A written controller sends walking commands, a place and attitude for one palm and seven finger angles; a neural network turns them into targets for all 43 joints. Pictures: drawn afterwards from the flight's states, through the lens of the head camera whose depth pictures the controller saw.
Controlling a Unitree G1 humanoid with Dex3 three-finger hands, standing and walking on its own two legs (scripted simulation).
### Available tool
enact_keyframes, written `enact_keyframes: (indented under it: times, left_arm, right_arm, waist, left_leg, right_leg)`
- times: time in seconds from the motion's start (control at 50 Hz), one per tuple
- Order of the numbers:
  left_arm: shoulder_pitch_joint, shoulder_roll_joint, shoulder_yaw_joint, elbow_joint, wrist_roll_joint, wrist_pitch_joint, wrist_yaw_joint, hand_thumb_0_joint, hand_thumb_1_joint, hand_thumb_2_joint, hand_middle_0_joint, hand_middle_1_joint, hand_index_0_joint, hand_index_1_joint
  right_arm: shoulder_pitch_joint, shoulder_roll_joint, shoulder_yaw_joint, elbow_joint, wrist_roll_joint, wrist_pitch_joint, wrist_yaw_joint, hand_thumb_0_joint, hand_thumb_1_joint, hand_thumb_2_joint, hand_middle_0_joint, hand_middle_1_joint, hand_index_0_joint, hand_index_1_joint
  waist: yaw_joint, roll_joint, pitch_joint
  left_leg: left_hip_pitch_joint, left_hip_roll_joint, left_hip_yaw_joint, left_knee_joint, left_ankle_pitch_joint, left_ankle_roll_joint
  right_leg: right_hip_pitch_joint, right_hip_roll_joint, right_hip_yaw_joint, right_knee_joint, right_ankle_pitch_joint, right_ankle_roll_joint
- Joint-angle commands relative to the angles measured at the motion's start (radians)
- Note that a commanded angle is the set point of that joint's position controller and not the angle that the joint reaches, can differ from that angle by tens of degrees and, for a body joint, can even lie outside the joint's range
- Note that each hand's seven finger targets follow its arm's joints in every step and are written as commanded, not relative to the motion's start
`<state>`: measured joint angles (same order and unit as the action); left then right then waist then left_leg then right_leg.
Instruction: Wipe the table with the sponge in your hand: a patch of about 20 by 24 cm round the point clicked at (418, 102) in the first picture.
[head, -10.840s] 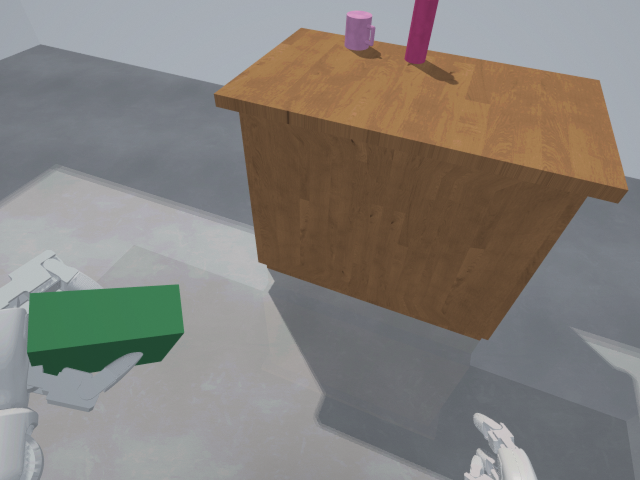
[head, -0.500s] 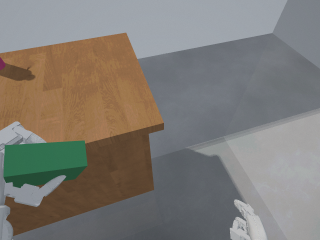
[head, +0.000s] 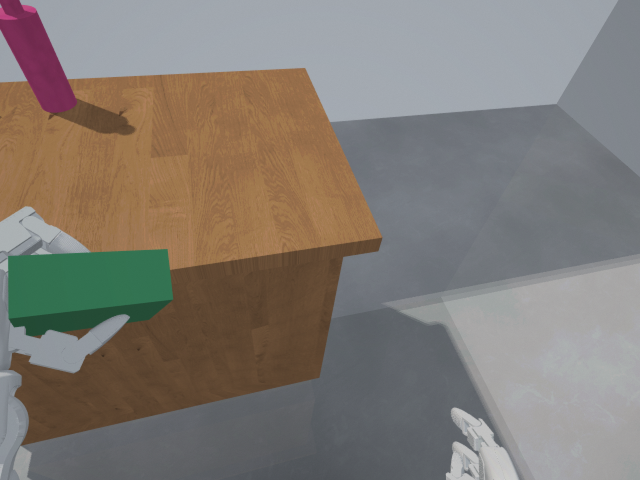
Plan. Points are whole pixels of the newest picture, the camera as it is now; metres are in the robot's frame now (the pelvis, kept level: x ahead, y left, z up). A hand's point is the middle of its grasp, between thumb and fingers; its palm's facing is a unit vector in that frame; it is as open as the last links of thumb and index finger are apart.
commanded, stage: come to a stop and stand still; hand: left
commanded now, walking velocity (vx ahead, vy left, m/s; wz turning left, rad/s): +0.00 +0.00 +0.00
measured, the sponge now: (114, 292) +0.24 +0.23 +0.15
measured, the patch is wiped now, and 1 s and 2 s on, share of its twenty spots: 0.00 0.00 0.00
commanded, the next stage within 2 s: look again from close up in 0.84 s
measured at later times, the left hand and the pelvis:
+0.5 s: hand (100, 271) +0.25 +0.24 +0.17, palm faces +0.38 -0.84 -0.37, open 9.2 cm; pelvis +0.03 +0.00 +0.01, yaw +0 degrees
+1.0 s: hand (113, 280) +0.24 +0.23 +0.16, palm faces +0.39 -0.84 -0.37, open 9.2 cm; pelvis +0.03 -0.02 +0.01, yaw +0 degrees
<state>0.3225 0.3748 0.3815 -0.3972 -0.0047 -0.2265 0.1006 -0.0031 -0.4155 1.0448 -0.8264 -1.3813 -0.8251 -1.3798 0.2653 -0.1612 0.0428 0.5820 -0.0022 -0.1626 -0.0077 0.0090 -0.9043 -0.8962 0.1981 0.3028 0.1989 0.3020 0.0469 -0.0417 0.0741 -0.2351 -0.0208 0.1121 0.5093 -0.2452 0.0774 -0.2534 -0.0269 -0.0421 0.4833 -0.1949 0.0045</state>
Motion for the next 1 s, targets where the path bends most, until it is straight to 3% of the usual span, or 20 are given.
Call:
enact_keyframes:
  times: [0.0,0.08,0.12,0.18,0.28,0.36,0.5,0.62,0.7,0.84,0.98]
  left_arm:
    - [-0.115,0.099,0.024,-0.231,-0.001,-0.073,0.012,0.000,0.100,1.300,-1.200,-1.600,-1.200,-1.600]
    - [-0.115,0.099,0.022,-0.170,0.002,-0.059,0.015,0.000,0.100,1.300,-1.200,-1.600,-1.200,-1.600]
    - [-0.115,0.112,0.034,-0.181,0.000,-0.057,0.017,0.000,0.100,1.300,-1.200,-1.600,-1.200,-1.600]
    - [-0.104,0.131,0.050,-0.228,-0.010,-0.055,0.016,0.000,0.100,1.300,-1.200,-1.600,-1.200,-1.600]
    - [-0.033,0.152,0.077,-0.285,-0.027,-0.049,0.017,0.000,0.100,1.300,-1.200,-1.600,-1.200,-1.600]
    - [0.006,0.146,0.079,-0.299,-0.034,-0.043,0.020,0.000,0.100,1.300,-1.200,-1.600,-1.200,-1.600]
    - [-0.005,0.134,0.053,-0.266,-0.038,-0.029,0.026,0.000,0.100,1.300,-1.200,-1.600,-1.200,-1.600]
    - [-0.029,0.140,0.051,-0.237,-0.035,-0.022,0.033,0.000,0.100,1.300,-1.200,-1.600,-1.200,-1.600]
    - [-0.026,0.138,0.050,-0.221,-0.034,-0.018,0.034,0.000,0.100,1.300,-1.200,-1.600,-1.200,-1.600]
    - [-0.001,0.149,0.060,-0.237,-0.038,-0.010,0.036,0.000,0.100,1.300,-1.200,-1.600,-1.200,-1.600]
    - [0.022,0.136,0.048,-0.228,-0.041,-0.002,0.035,0.000,0.100,1.300,-1.200,-1.600,-1.200,-1.600]
  right_arm:
    - [-0.115,-0.159,-0.064,-0.159,0.005,-0.076,-0.009,0.000,-0.900,-0.900,0.200,0.300,0.200,0.300]
    - [-0.117,-0.161,-0.060,-0.152,-0.001,-0.056,-0.012,0.000,-0.900,-0.900,0.200,0.300,0.200,0.300]
    - [-0.118,-0.161,-0.062,-0.157,-0.004,-0.046,-0.016,0.000,-0.900,-0.900,0.200,0.300,0.200,0.300]
    - [-0.128,-0.160,-0.062,-0.166,-0.006,-0.032,-0.020,0.000,-0.900,-0.900,0.200,0.300,0.200,0.300]
    - [-0.135,-0.159,-0.065,-0.185,-0.003,-0.016,-0.023,0.000,-0.900,-0.900,0.200,0.300,0.200,0.300]
    - [-0.131,-0.163,-0.072,-0.186,0.000,-0.004,-0.027,0.000,-0.900,-0.900,0.200,0.300,0.200,0.300]
    - [-0.140,-0.172,-0.074,-0.180,0.002,0.011,-0.042,0.000,-0.900,-0.900,0.200,0.300,0.200,0.300]
    - [-0.150,-0.169,-0.069,-0.175,-0.002,0.015,-0.052,0.000,-0.900,-0.900,0.200,0.300,0.200,0.300]
    - [-0.148,-0.167,-0.069,-0.174,-0.004,0.018,-0.055,0.000,-0.900,-0.900,0.200,0.300,0.200,0.300]
    - [-0.143,-0.167,-0.070,-0.174,-0.002,0.024,-0.057,0.000,-0.900,-0.900,0.200,0.300,0.200,0.300]
    - [-0.140,-0.169,-0.072,-0.174,0.002,0.031,-0.060,0.000,-0.900,-0.900,0.200,0.300,0.200,0.300]
  waist:
    - [-0.019,0.124,-0.118]
    - [-0.020,0.109,-0.097]
    - [-0.020,0.088,-0.130]
    - [-0.021,0.133,-0.174]
    - [-0.019,0.133,-0.225]
    - [-0.025,0.118,-0.255]
    - [-0.024,0.123,-0.214]
    - [-0.022,0.079,-0.168]
    - [-0.024,0.068,-0.159]
    - [-0.026,0.089,-0.197]
    - [-0.025,0.080,-0.182]
  left_leg:
    - [-0.063,0.158,-0.191,-0.264,-0.206,-0.044]
    - [-0.046,0.149,-0.190,-0.274,-0.128,-0.071]
    - [-0.008,0.129,-0.165,-0.236,-0.015,-0.083]
    - [0.050,0.108,-0.137,-0.194,0.178,-0.117]
    - [0.097,0.098,-0.119,-0.136,0.383,-0.128]
    - [0.111,0.090,-0.103,-0.101,0.441,-0.128]
    - [0.071,0.088,-0.110,-0.142,0.280,-0.115]
    - [0.015,0.072,-0.118,-0.179,0.068,-0.082]
    - [0.018,0.062,-0.110,-0.181,0.032,-0.076]
    - [0.040,0.062,-0.113,-0.181,0.124,-0.080]
    - [0.040,0.062,-0.114,-0.185,0.151,-0.084]
  right_leg:
    - [0.099,0.004,0.051,-0.045,-0.047,-0.026]
    - [0.083,0.012,0.054,-0.078,-0.015,-0.024]
    - [0.101,0.006,0.056,-0.093,0.046,-0.027]
    - [0.112,0.009,0.042,-0.076,0.138,-0.030]
    - [0.140,0.009,0.030,-0.058,0.244,-0.031]
    - [0.159,-0.001,0.036,-0.057,0.330,-0.034]
    - [0.143,-0.003,0.054,-0.085,0.247,-0.028]
    - [0.135,-0.009,0.088,-0.157,0.117,-0.026]
    - [0.120,-0.012,0.101,-0.195,0.067,-0.027]
    - [0.163,-0.005,0.075,-0.171,0.160,-0.023]
    - [0.161,0.000,0.067,-0.169,0.183,-0.018]
